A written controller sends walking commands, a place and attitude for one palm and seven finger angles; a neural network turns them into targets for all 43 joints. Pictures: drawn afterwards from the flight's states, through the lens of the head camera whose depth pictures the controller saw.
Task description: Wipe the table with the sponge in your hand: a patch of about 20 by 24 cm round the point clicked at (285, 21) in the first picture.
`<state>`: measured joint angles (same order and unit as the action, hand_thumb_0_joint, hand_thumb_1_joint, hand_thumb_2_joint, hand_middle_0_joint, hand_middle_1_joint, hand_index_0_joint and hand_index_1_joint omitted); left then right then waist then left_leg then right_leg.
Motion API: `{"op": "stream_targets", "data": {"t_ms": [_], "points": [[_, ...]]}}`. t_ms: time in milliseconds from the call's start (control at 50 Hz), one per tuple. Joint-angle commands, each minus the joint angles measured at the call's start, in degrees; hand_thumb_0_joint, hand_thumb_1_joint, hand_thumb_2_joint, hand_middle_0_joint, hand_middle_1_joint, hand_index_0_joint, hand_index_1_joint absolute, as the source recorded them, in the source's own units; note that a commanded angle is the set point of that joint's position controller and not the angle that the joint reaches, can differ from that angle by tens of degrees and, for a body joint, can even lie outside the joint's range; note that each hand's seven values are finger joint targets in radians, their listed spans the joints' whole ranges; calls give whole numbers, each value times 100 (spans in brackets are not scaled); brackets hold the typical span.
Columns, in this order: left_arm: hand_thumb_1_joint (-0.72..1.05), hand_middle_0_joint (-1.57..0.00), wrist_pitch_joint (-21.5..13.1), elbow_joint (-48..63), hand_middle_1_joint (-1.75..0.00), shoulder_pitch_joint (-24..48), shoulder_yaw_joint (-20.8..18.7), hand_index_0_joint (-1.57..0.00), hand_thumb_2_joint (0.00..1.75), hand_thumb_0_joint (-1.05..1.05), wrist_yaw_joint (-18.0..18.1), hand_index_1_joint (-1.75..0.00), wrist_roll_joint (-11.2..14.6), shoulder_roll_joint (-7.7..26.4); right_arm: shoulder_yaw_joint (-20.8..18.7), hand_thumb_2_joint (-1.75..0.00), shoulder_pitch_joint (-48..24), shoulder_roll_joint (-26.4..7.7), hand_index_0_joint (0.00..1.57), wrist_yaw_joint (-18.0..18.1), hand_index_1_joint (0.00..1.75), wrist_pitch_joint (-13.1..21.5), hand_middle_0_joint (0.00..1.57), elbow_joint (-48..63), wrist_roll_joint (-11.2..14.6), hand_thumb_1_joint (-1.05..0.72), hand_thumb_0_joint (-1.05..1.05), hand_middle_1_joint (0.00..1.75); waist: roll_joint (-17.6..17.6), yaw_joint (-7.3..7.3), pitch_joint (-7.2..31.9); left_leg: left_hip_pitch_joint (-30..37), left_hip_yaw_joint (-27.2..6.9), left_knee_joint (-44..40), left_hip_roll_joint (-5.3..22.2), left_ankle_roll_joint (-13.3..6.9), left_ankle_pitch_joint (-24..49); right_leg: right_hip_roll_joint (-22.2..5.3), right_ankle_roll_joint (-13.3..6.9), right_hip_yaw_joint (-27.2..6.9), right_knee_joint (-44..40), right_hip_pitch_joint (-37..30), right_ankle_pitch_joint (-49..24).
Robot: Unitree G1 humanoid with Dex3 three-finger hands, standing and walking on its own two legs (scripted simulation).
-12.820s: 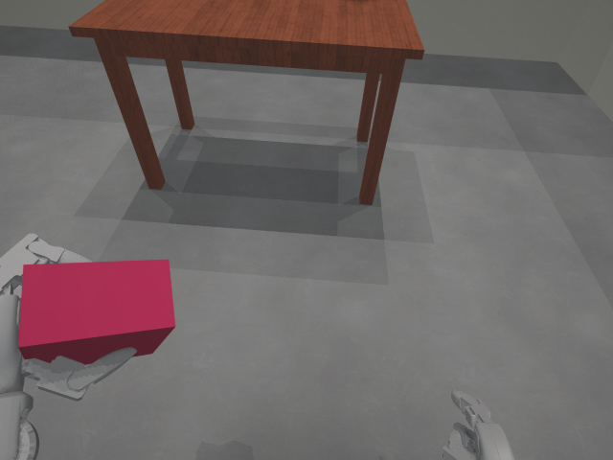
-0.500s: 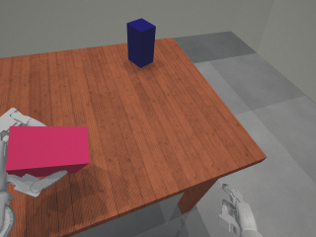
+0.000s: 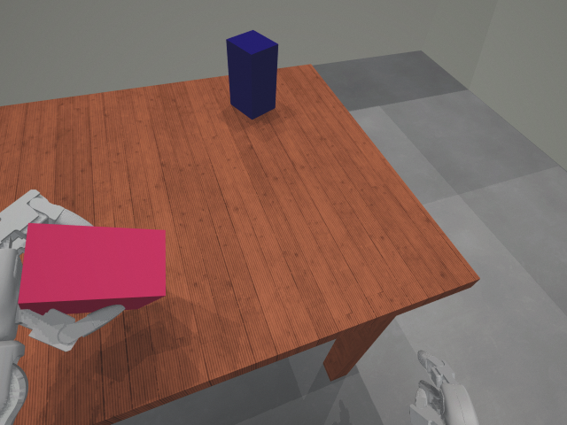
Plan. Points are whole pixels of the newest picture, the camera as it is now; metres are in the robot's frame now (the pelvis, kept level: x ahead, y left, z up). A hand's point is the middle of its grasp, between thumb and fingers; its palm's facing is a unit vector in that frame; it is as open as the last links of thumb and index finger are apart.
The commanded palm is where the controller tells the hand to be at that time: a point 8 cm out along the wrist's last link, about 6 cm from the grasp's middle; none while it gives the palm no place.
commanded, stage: turn the palm down, sponge in hand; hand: left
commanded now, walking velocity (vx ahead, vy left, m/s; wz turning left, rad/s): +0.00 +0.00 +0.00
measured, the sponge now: (112, 274) +0.24 +0.21 +0.14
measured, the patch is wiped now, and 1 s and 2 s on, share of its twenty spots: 0.00 0.00 0.00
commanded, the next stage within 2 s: none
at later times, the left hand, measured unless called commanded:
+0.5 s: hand (35, 284) +0.20 +0.26 +0.17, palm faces +0.49 -0.58 -0.65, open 10.6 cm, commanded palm +0.17 +0.27 +0.19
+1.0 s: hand (52, 276) +0.22 +0.26 +0.15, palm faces +0.24 -0.37 -0.90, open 10.6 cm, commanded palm +0.18 +0.25 +0.21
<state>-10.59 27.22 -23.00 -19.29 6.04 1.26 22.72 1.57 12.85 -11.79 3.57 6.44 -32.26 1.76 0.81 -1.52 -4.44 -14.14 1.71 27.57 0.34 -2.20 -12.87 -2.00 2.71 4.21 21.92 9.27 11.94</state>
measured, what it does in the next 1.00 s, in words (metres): shifts its weight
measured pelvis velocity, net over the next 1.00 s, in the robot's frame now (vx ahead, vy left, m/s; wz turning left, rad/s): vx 0.01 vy -0.06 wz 0.00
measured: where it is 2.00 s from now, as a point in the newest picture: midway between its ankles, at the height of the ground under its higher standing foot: outside the picture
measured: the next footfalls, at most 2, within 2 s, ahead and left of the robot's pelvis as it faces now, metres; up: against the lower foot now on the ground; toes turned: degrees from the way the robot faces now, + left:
none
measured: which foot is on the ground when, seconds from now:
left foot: down 0.00-1.00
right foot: down 0.00-1.00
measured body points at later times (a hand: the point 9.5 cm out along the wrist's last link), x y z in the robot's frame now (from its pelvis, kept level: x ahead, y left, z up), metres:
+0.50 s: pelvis -0.01 -0.06 -0.01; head -0.01 -0.07 +0.44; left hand +0.17 +0.29 +0.21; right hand +0.21 -0.27 -0.09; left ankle +0.02 +0.09 -0.74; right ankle +0.00 -0.14 -0.74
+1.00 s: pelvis +0.01 -0.06 -0.02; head +0.01 -0.11 +0.43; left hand +0.20 +0.28 +0.20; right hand +0.20 -0.30 -0.11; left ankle +0.02 +0.09 -0.74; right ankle +0.00 -0.14 -0.74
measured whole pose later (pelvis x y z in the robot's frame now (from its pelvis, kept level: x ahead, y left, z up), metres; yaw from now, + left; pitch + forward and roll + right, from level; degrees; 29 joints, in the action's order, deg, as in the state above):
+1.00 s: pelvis +0.01 -0.06 -0.02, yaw +0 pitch +0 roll +1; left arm 20.2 20.8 -17.4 -18.6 -1.0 -16.9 38.6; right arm 0.3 10.7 -18.4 7.1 -1.2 -32.4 4.2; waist -6.0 -4.9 0.7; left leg -17.9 0.4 35.0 2.0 1.6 -16.9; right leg -0.2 -2.2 3.9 37.4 16.5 20.9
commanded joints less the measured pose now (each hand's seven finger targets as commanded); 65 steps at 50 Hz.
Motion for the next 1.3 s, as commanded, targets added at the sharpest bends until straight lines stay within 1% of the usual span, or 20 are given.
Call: {"op": "stream_targets", "data": {"t_ms": [0, 20, 40, 80, 160, 260, 320, 360, 380, 480, 580, 660, 720, 780, 900, 1000, 1100, 1160, 1180, 1280], "points": [[10, -120, 214, -191, -160, 2723, -798, -120, 130, 0, -75, -160, -321, 1675, -370, -90, -618, -900, 20, -172, 30, 444, 20, 713, -349, -90, 0, 30, -940, 15, 1266, 418, -482, -471, -17, 575, 1864, 376, -565, 293, 587, 182, -577], [10, -120, 432, -32, -160, 2274, -1219, -120, 130, 0, -159, -160, -303, 1766, -503, -90, -554, -1141, 20, -248, 30, 375, 20, 507, -297, -90, 0, 30, -986, -215, 1835, 1103, -495, -324, 242, 614, 2372, 448, -500, 198, 708, 393, -788], [10, -120, 762, 145, -160, 2164, -655, -120, 130, 0, -406, -160, 55, 1110, -431, -90, -822, -1019, 20, -216, 30, 385, 20, 698, -204, -90, 0, 30, -1201, -321, 1898, 1321, -453, -248, 167, 546, 2250, 338, -475, 112, 633, 479, -751], [10, -120, 1367, 322, -160, 1443, -390, -120, 130, 0, -639, -160, 389, 799, -333, -90, -1020, -1035, 20, -251, 30, 358, 20, 644, -67, -90, 0, 30, -898, -447, 1577, 1051, -377, -298, 166, 488, 1861, 280, -470, 239, 564, 286, -875], [10, -120, 1943, 1102, -160, 604, -337, -120, 130, 0, -789, -160, -426, 1393, -207, -90, -1395, -1032, 20, -406, 30, 157, 20, 953, 37, -90, 0, 30, -436, -334, 1264, 513, -191, -283, 73, 197, 1045, 346, -426, 185, 640, 373, -607], [10, -120, 981, 1788, -160, 1070, -1883, -120, 130, 0, -253, -160, -382, 2594, -289, -90, -1376, -965, 20, -134, 30, 96, 20, 975, -114, -90, 0, 30, 226, -275, 1391, 278, -154, -100, 23, 135, 220, 406, -333, 59, 570, 680, 213], [10, -120, 492, 1354, -160, 1233, -1401, -120, 130, 0, 139, -160, -377, 1913, -342, -90, -1028, -789, 20, -31, 30, 180, 20, 649, -182, -90, 0, 30, -607, -232, 1282, 332, -75, 102, -7, 212, 489, 334, -347, 38, 550, 793, 52], [10, -120, 647, 810, -160, 1838, -1579, -120, 130, 0, 276, -160, -656, 2448, -358, -90, -994, -910, 20, 10, 30, 138, 20, 486, -128, -90, 0, 30, -1149, -96, 1110, 247, -23, 200, -77, 189, 88, 287, -363, -135, 468, 1035, 372], [10, -120, 755, 512, -160, 2016, -1144, -120, 130, 0, 225, -160, -732, 2095, -346, -90, -937, -851, 20, 43, 30, 126, 20, 479, -172, -90, 0, 30, -1090, -60, 1083, 153, -32, 217, -112, 167, 96, 191, -356, -113, 401, 933, 345], [10, -120, 1797, -496, -160, 2516, -428, -120, 130, 0, -672, -160, -999, 2433, -221, -90, -1230, -1048, 20, 326, 30, -15, 20, 632, -11, -90, 0, 30, -560, -31, 794, -42, 26, 254, -162, 61, -278, 5, -256, -486, 59, 854, 801], [10, -120, 1444, 347, -160, 2559, -550, -120, 130, 0, -1194, -160, -1252, 2807, -226, -90, -1417, -893, 20, 423, 30, 87, 20, 886, 21, -90, 0, 30, -249, -224, 1213, 35, -119, 535, -102, 68, 122, -128, -298, -814, 123, 619, 850], [10, -120, 802, 1022, -160, 1132, -1874, -120, 130, 0, -739, -160, -1230, 3539, -307, -90, -1152, -845, 20, 366, 30, 227, 20, 988, -55, -90, 0, 30, -225, -630, 1806, 168, -69, 656, -95, 104, 776, -45, -318, -683, 529, 325, -113], [10, -120, 925, 1073, -160, 741, -1760, -120, 130, 0, -209, -160, -1127, 2934, -418, -90, -886, -879, 20, 257, 30, 98, 20, 936, -57, -90, 0, 30, -544, -586, 1826, -4, 21, 756, -40, 139, 1194, -101, -280, -479, 832, 215, -1138], [10, -120, 1706, 292, -160, 653, -1272, -120, 130, 0, 48, -160, -1154, 2536, -462, -90, -825, -1015, 20, 194, 30, -195, 20, 874, 17, -90, 0, 30, -225, -526, 1186, -345, 70, 735, 46, 191, 1113, -175, -242, -612, 739, 305, -1319], [10, -120, 2983, 178, -160, 1131, -709, -120, 130, 0, -418, -160, -1828, 3002, -380, -90, -1003, -1246, 20, 381, 30, -467, 20, 1109, 194, -90, 0, 30, 298, -369, 1109, -226, 17, 584, 13, 13, 964, -97, -108, -552, 724, 368, -1218], [10, -120, 2344, 1395, -160, 1773, -295, -120, 130, 0, -852, -160, -2347, 2951, -211, -90, -1322, -929, 20, 488, 30, -156, 20, 1277, 174, -90, 0, 30, -262, -270, 1742, 339, -25, 691, -71, -55, 1038, -55, -151, -572, 682, 505, -1073], [10, -120, 1864, 1803, -160, 1278, -832, -120, 130, 0, -259, -160, -2914, 3222, -200, -90, -1189, -818, 20, 459, 30, 35, 20, 1064, -24, -90, 0, 30, -761, -485, 1922, 524, -154, 581, -24, 36, 1254, 0, -350, -398, 683, 527, -808], [10, -120, 2434, 973, -160, 1509, -1100, -120, 130, 0, 155, -160, -3044, 3206, -208, -90, -1510, -883, 20, 317, 30, -104, 20, 848, 104, -90, 0, 30, -1043, -633, 1364, 197, -222, 283, 18, 208, 1122, 101, -494, -512, 589, 430, -522], [10, -120, 2680, 824, -160, 1860, -517, -120, 130, 0, 188, -160, -3010, 2689, -202, -90, -1456, -889, 20, 291, 30, -234, 20, 847, 85, -90, 0, 30, -1007, -541, 1271, 45, -194, 155, 89, 239, 1048, 49, -446, -298, 546, 365, -468], [10, -120, 3607, -120, -160, 2315, 190, -120, 130, 0, -232, -160, -3165, 2535, -66, -90, -1884, -1010, 20, 318, 30, -456, 20, 889, 264, -90, 0, 30, -255, -505, 700, -111, -304, -329, 106, 205, 276, 107, -397, -215, 260, 414, 231]]}}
